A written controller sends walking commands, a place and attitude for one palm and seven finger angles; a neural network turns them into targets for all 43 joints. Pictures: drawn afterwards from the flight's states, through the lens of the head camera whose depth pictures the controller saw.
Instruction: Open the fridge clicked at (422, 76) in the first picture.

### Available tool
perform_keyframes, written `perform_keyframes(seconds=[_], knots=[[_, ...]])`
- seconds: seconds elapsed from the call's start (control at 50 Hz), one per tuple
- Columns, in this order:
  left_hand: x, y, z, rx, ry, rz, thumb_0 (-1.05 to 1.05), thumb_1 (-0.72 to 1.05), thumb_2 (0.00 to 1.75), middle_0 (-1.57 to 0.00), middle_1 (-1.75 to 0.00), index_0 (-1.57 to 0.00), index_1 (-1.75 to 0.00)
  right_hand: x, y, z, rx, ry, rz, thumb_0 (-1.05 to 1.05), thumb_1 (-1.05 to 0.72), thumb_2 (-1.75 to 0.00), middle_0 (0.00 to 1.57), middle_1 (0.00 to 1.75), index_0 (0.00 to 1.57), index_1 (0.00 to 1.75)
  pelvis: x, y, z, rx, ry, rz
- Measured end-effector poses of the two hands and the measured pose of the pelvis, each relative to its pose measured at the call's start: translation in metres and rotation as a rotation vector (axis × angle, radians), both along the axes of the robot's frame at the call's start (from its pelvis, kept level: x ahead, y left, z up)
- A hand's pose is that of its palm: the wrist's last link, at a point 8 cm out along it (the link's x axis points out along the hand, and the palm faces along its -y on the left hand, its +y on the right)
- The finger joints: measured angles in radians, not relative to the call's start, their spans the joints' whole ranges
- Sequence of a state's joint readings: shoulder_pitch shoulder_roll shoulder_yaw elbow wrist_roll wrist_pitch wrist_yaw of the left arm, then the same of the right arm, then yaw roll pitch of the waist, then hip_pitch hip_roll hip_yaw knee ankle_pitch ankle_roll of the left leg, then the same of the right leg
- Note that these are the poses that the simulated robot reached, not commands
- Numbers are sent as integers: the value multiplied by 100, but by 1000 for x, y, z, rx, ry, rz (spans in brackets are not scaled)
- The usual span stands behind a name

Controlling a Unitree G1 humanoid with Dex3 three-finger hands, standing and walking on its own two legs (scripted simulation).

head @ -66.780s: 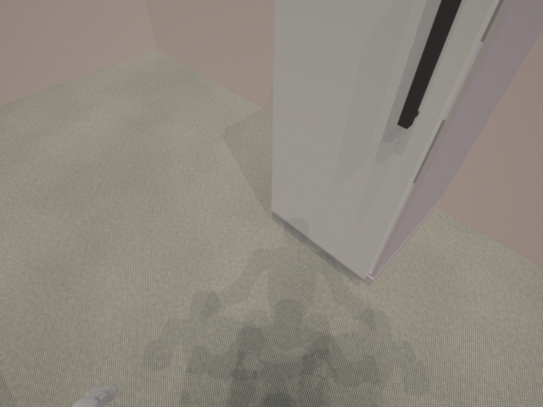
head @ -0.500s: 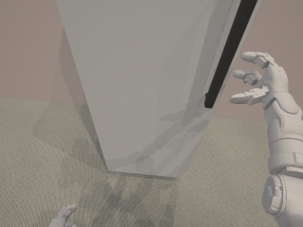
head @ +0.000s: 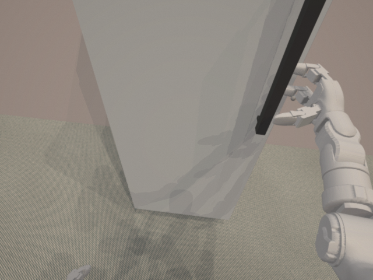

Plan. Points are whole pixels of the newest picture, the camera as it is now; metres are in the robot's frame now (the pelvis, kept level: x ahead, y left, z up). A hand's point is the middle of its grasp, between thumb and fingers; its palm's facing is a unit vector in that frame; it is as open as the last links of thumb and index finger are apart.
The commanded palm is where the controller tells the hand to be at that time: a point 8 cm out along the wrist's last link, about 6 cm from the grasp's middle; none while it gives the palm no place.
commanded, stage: feel for the door with the fingertips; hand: right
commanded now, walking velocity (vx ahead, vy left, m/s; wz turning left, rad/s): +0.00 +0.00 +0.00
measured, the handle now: (290, 50) +0.52 -0.14 +0.26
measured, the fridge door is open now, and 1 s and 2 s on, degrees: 0 0 0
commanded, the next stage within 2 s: slide the fingers in behind the handle in 0.52 s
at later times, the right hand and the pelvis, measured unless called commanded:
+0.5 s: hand (288, 90) +0.47 -0.15 +0.20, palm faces +0.01 +1.00 +0.01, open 13.9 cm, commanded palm +0.45 -0.21 +0.19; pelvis +0.00 +0.01 +0.00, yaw +0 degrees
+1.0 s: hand (282, 93) +0.46 -0.14 +0.19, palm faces +0.00 +1.00 +0.01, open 13.9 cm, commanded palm +0.43 -0.20 +0.19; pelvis -0.01 +0.00 +0.00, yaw +1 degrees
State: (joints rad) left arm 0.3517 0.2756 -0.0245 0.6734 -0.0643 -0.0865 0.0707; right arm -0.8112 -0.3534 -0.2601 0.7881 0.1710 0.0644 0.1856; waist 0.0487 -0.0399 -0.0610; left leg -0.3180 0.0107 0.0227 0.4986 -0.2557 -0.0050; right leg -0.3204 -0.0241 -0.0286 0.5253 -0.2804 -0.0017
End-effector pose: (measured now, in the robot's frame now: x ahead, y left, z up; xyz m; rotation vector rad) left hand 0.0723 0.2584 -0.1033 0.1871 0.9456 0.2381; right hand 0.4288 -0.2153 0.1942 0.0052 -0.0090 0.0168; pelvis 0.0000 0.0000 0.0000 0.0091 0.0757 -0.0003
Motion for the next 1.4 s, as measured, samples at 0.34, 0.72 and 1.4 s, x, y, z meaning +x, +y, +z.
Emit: perform_keyframes(seconds=[0.34,0.72,1.4], knots=[[18,-4,2,-9,-34,-25,1,91,90,-21,-30,-21,-30,10,4,9,-12,7,-38,-1,50,-30,30,120,30,120,-1,6,0,-2,3,-6],[-31,10,-6,16,94,17,1,91,90,-20,-30,-21,-30,23,3,3,-6,12,-33,-1,50,-30,38,125,38,125,-6,8,-2,1,33,-11],[20,-2,2,-6,-40,-36,1,91,90,-20,-30,-21,-30,9,29,2,-5,14,-5,-1,50,-30,29,120,29,120,-3,5,-1,-1,6,-12]])
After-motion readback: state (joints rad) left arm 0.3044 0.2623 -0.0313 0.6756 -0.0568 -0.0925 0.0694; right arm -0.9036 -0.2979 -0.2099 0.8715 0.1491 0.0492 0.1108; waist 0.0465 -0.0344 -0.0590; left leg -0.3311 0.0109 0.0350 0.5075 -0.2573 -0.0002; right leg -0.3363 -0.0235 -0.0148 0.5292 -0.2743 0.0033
